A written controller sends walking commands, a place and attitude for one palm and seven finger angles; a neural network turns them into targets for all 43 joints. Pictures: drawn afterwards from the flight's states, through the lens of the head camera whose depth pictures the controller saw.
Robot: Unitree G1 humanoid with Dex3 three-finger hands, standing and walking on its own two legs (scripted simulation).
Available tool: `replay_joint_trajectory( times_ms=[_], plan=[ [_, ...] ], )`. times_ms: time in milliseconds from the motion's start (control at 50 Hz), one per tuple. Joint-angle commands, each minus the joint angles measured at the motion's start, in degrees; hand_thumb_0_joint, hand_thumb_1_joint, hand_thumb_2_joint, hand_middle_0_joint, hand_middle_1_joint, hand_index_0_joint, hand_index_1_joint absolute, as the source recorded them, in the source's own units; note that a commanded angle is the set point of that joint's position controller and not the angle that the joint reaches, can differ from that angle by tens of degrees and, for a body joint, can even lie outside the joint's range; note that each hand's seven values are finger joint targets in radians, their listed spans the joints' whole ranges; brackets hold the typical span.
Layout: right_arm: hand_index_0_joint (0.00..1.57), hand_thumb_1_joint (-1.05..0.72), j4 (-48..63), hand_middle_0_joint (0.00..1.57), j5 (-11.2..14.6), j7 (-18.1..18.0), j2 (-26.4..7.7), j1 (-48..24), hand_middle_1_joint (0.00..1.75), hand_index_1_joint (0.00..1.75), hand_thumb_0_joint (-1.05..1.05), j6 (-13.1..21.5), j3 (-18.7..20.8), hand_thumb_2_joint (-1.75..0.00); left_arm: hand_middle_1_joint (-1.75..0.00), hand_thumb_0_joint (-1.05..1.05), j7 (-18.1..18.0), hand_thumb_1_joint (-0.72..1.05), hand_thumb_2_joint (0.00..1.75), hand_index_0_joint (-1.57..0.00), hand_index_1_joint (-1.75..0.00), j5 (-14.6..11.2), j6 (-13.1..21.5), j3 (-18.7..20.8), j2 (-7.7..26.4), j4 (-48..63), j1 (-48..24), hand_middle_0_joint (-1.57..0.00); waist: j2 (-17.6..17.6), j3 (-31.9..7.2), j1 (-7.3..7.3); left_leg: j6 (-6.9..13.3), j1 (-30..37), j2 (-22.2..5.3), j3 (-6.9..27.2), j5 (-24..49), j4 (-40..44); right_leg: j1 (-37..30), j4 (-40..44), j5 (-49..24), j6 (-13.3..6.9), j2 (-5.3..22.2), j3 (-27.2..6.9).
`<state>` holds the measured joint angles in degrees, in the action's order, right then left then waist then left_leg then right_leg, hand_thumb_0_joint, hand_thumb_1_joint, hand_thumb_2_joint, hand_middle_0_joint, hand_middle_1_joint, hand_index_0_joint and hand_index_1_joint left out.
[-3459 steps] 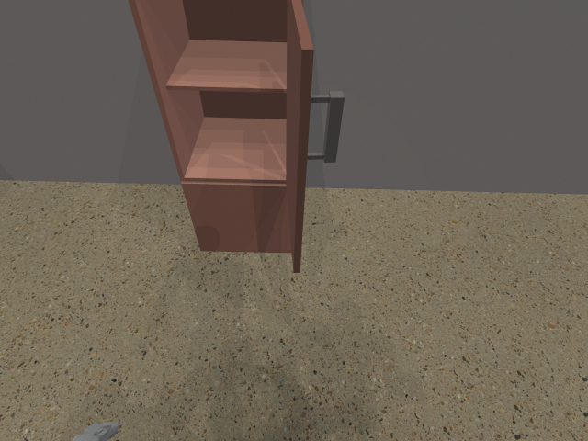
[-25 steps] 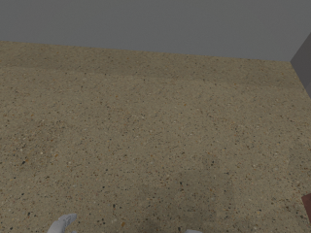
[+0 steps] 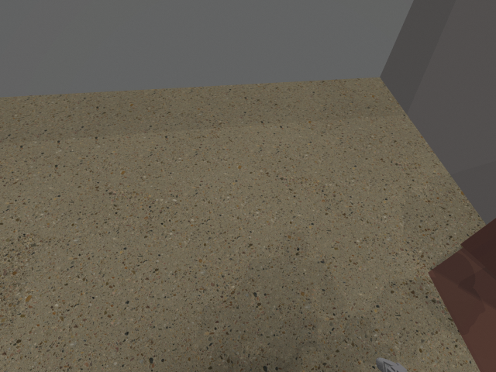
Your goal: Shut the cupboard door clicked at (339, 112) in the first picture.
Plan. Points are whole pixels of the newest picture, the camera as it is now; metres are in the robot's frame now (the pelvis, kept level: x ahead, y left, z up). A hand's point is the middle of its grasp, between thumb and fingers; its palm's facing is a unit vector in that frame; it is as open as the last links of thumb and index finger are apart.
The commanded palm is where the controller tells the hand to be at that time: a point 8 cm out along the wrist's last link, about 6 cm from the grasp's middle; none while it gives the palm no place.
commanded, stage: turn to face it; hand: left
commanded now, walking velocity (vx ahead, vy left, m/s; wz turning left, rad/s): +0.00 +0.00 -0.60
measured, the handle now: out of the picture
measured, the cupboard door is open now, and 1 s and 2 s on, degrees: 24 24 24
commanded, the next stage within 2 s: take the last steps up to it in 1.50 s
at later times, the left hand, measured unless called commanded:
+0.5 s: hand (182, 351) +0.17 +0.13 -0.14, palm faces -0.28 -0.92 -0.29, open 7.4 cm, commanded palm none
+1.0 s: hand (202, 311) +0.24 +0.11 -0.15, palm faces -0.53 -0.82 -0.24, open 7.4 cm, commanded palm none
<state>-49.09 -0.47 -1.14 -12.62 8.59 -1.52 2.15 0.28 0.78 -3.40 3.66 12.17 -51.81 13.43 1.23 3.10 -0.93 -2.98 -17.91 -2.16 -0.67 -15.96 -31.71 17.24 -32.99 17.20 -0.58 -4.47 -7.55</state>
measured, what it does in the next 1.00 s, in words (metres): steps on the spot, turning right: right foot, then left foot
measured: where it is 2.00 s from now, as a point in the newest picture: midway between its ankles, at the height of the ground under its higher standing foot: outside the picture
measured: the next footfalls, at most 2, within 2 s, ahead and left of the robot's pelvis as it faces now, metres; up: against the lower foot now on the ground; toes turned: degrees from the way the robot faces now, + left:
right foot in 0.36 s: +0.02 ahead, -0.15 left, +0.00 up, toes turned -18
left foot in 0.78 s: +0.15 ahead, +0.07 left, +0.00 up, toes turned -25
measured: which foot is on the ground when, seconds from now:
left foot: down 0.00-0.36, up 0.38-0.76, down 0.78-1.00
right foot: down 0.00-0.00, up 0.02-0.34, down 0.36-0.78, up 0.80-1.00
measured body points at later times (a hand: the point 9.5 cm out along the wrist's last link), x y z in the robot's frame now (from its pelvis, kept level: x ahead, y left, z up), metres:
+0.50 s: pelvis +0.01 -0.04 +0.00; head +0.04 -0.08 +0.45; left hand +0.18 +0.18 -0.12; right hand -0.01 -0.32 -0.15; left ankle +0.01 +0.11 -0.65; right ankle -0.02 -0.13 -0.73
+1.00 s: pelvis +0.05 -0.03 +0.01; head +0.10 -0.05 +0.46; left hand +0.27 +0.15 -0.14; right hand -0.03 -0.28 -0.12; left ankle +0.11 +0.08 -0.73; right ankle -0.05 -0.12 -0.67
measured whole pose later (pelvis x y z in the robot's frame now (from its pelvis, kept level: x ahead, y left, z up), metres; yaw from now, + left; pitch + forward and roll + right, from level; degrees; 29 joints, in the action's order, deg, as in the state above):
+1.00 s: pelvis +0.05 -0.03 +0.01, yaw -36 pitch +1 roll -1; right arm -49.2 -2.0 -1.3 -11.3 11.9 -1.4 0.9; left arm 2.1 0.9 -4.9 5.3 15.8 -50.9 10.0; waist 0.4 5.3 -0.7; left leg -1.5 -13.2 -7.2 -8.3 -16.3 -29.2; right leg 25.8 -57.3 27.2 3.0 0.7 1.8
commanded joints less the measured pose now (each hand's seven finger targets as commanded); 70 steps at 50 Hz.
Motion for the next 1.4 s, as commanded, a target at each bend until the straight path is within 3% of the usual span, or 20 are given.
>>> replay_joint_trajectory(
  times_ms=[0, 100, 220, 300, 320, 340, 380, 500, 640, 700, 720, 760, 840, 1000, 1060, 1080, 1100, 1120, 1220, 1380],
  plan=[
    [0.2, -0.9, 3.2, 0.2, -1.2, -1.2, -14.7, 8.4, 0.3, 0.3, 0.0, 1.3, 2.8, -0.9, -0.3, 0.0, 0.2, 0.9, 0.9, -0.2, -0.3, 0.0, 1.4, 2.1, 7.6, 7.2, -3.1, -0.2, -13.1, -6.4, 3.52, 12.5, 12.3, -25.8, 20.0, 18.4, 13.9, 13.4, -26.3, 18.8, 1.7, 3.2, 3.5],
    [0.2, -0.9, 4.5, 0.2, -1.3, -1.6, -10.5, 2.0, 0.3, 0.3, 0.0, 1.6, 1.5, -0.9, -0.3, 0.0, 2.0, 0.9, 0.9, -0.2, -0.3, 0.3, 0.2, 2.7, 6.7, 5.3, -2.4, -0.2, -12.9, -3.9, 0.55, 10.3, 10.7, -16.6, 3.1, 26.4, 11.5, 14.0, -32.2, 10.3, 3.9, 5.8, 7.6],
    [0.2, -0.9, 2.1, 0.2, -1.4, -0.9, -12.0, 6.2, 0.3, 0.3, 0.0, 1.2, 2.8, -0.9, -0.3, 0.0, 2.4, 0.9, 0.9, -0.2, -0.3, 0.2, 0.3, 1.8, 4.8, 6.8, -6.4, -0.2, -13.8, -4.4, 2.88, 10.0, 12.4, -17.5, -2.3, 26.8, 8.7, 7.9, -15.2, 8.7, 3.5, 5.6, 12.0],
    [0.2, -0.9, 2.4, 0.2, -0.8, -0.2, -13.0, 3.6, 0.3, 0.3, 0.0, 0.7, 3.7, -0.9, -0.3, 0.0, 2.1, 0.9, 0.9, -0.2, -0.3, 0.3, 1.2, 2.2, 6.9, 5.1, 0.0, -0.2, -10.6, -6.9, -0.63, 5.4, 6.6, -16.3, -6.7, 18.9, -1.7, -6.8, 3.6, -4.9, 1.4, 4.3, 13.7],
    [0.2, -0.9, 2.9, 0.2, -0.3, 0.2, -10.9, 3.3, 0.3, 0.3, 0.0, 0.7, 3.5, -0.9, -0.3, 0.0, 1.7, 0.9, 0.9, -0.2, -0.3, 0.7, 1.9, 2.9, 10.7, 3.8, 4.1, -0.2, -1.1, -8.7, -2.78, 2.0, 0.0, -12.3, -9.4, 9.1, -11.3, -15.2, 10.7, -13.0, -0.6, 10.0, 6.1],
    [0.2, -0.9, 5.9, 0.2, -0.2, 0.5, -5.6, 0.7, 0.3, 0.3, 0.0, 0.6, 2.1, -0.9, -0.3, 0.0, 0.7, 0.9, 0.9, -0.2, -0.3, 1.1, 2.6, 4.2, 17.5, 3.0, 6.3, -0.2, 18.8, -6.6, -4.35, -1.4, -16.6, -2.7, -10.9, -20.7, -25.4, -20.3, 13.7, -30.4, -7.0, 24.3, -15.6],
    [0.2, -0.9, 5.9, 0.2, -0.1, -0.2, -7.7, -0.7, 0.3, 0.3, 0.0, -0.6, 2.0, -0.9, -0.3, 0.0, -0.5, 0.9, 0.9, -0.2, -0.3, 0.1, 2.4, 3.8, 16.6, 3.2, 5.2, -0.2, 12.5, -5.3, -3.27, -0.5, -18.3, -4.1, 1.3, -17.2, -37.3, -12.8, 15.7, -23.6, -12.4, 25.8, -15.3],
    [0.2, -0.9, 2.3, 0.2, -0.4, 0.5, -6.9, 1.6, 0.3, 0.3, 0.0, -0.4, 2.0, -0.9, -0.3, 0.0, -0.9, 0.9, 0.9, -0.2, -0.3, 0.3, 3.0, 2.3, 11.6, 5.2, -2.5, -0.2, 6.1, -6.1, 0.87, -2.2, -13.5, -3.2, 0.1, -5.9, -29.4, -10.1, 12.8, -26.6, -9.3, 16.9, -6.1],
    [0.2, -0.9, 3.9, 0.2, 0.0, 0.0, -6.1, -0.1, 0.3, 0.3, 0.0, 0.3, 1.6, -0.9, -0.3, 0.0, -0.8, 0.9, 0.9, -0.2, -0.3, 0.7, 2.5, 3.0, 13.1, 4.5, -1.0, -0.2, 6.2, -6.6, -0.27, -2.0, -8.5, -0.5, -0.3, -8.1, -13.8, -9.8, 10.8, -26.9, -10.9, 17.0, -12.5],
    [0.2, -0.9, 2.2, 0.2, 0.4, -0.4, -6.3, 5.0, 0.3, 0.3, 0.0, 1.0, 1.6, -0.9, -0.3, 0.0, -0.8, 0.9, 0.9, -0.2, -0.3, 0.4, 2.0, 3.0, 12.3, 4.7, -4.2, -0.2, 6.5, -7.2, 2.6, -1.5, 3.1, 0.5, -0.3, 1.1, 2.3, -4.1, 5.9, -25.3, -7.0, 13.8, -12.8],
    [0.2, -0.9, 1.7, 0.2, 0.2, -0.7, -8.0, 6.9, 0.3, 0.3, 0.0, 1.5, 1.8, -0.9, -0.3, 0.0, -0.6, 0.9, 0.9, -0.2, -0.3, -0.2, 1.7, 2.6, 10.8, 5.3, -4.4, -0.2, 2.9, -8.0, 3.2, -0.9, 10.8, -1.6, 0.4, 6.1, 8.8, 0.8, 2.8, -20.6, -4.2, 10.4, -10.1],
    [0.2, -0.9, 2.5, 0.2, -1.0, -1.1, -16.0, 8.8, 0.3, 0.3, 0.0, 1.6, 3.1, -0.9, -0.3, 0.0, 0.1, 0.9, 0.9, -0.2, -0.3, -0.6, 1.4, 1.8, 6.5, 6.8, -2.8, -0.2, -19.8, -7.6, 3.31, 9.3, 15.9, -24.0, 20.7, 16.8, 15.6, 14.4, -18.7, 18.5, 1.6, 0.1, 4.4],
    [0.2, -0.9, 4.9, 0.2, -1.6, -1.3, -11.8, 2.3, 0.3, 0.3, 0.0, 1.6, 1.9, -0.9, -0.3, 0.0, 1.5, 0.9, 0.9, -0.2, -0.3, 0.4, 0.5, 2.9, 8.1, 5.4, -3.3, -0.2, -13.3, -3.0, 0.76, 11.2, 7.5, -19.5, 9.2, 20.2, 13.8, 14.0, -33.9, 12.5, 3.2, 5.2, 5.6],
    [0.2, -0.9, 2.0, 0.2, -1.4, -0.7, -12.4, 6.9, 0.3, 0.3, 0.0, 1.1, 3.0, -0.9, -0.3, 0.0, 2.3, 0.9, 0.9, -0.2, -0.3, 0.2, 0.7, 1.5, 5.1, 6.6, -6.6, -0.2, -13.9, -5.9, 3.24, 9.6, 14.3, -17.4, -3.1, 29.6, 7.0, 7.4, -13.3, 8.4, 3.1, 4.9, 12.7],
    [0.2, -0.9, 1.7, 0.2, -1.0, -0.3, -13.0, 5.3, 0.3, 0.3, 0.0, 0.9, 3.6, -0.9, -0.3, 0.0, 2.0, 0.9, 0.9, -0.2, -0.3, 0.2, 1.5, 1.6, 5.7, 5.1, -2.5, -0.2, -12.9, -7.9, 0.91, 6.5, 11.2, -16.9, -5.9, 26.1, 0.4, -2.9, 1.7, -1.6, 1.6, 4.1, 13.8],
    [0.2, -0.9, 2.0, 0.2, -0.5, 0.0, -12.3, 4.2, 0.3, 0.3, 0.0, 0.9, 3.6, -0.9, -0.3, 0.0, 1.8, 0.9, 0.9, -0.2, -0.3, 0.4, 2.0, 2.2, 8.2, 3.6, 2.2, -0.2, -7.5, -9.3, -1.62, 3.6, 6.3, -14.2, -8.5, 19.2, -6.5, -11.0, 9.2, -10.5, 0.6, 6.0, 10.8],
    [0.2, -0.9, 3.8, 0.2, 0.0, 0.4, -7.4, 3.8, 0.3, 0.3, 0.0, 0.7, 2.6, -0.9, -0.3, 0.0, 0.9, 0.9, 0.9, -0.2, -0.3, 1.1, 2.8, 3.3, 15.2, 2.5, 5.5, -0.2, 11.9, -9.6, -3.26, -0.1, -9.0, -6.6, -11.4, -5.2, -18.8, -21.4, 14.0, -26.0, -3.9, 19.3, -7.1],
    [0.2, -0.9, 5.8, 0.2, -0.2, 0.1, -6.6, -0.3, 0.3, 0.3, 0.0, 0.2, 1.8, -0.9, -0.3, 0.0, 0.0, 0.9, 0.9, -0.2, -0.3, 0.3, 2.7, 3.8, 18.0, 1.5, 7.9, -0.2, 16.8, -7.7, -4.81, -1.1, -16.4, -2.0, -6.2, -23.0, -29.8, -18.7, 12.9, -43.0, -10.2, 27.1, -16.4],
    [0.2, -0.9, 1.1, 0.2, -0.6, 0.3, -7.2, 2.5, 0.3, 0.3, 0.0, -0.5, 2.0, -0.9, -0.3, 0.0, -1.0, 0.9, 0.9, -0.2, -0.3, 0.0, 2.9, 1.7, 10.5, 3.8, -2.5, -0.2, 8.7, -5.1, 1.05, -1.4, -15.8, -4.3, 1.0, -6.4, -35.6, -10.6, 13.5, -28.6, -8.5, 17.5, -4.6],
    [0.2, -0.9, 0.4, 0.2, -0.3, 0.0, -5.4, 1.2, 0.3, 0.3, 0.0, -0.3, 1.3, -0.9, -0.3, 0.0, -1.4, 0.9, 0.9, -0.2, -0.3, 0.6, 3.3, 1.9, 10.5, 1.8, 0.9, -0.2, 5.7, -6.0, 0.01, -2.0, -12.7, -1.6, -0.6, -7.4, -22.1, -13.3, 12.4, -32.7, -11.1, 18.0, -6.2]
  ],
)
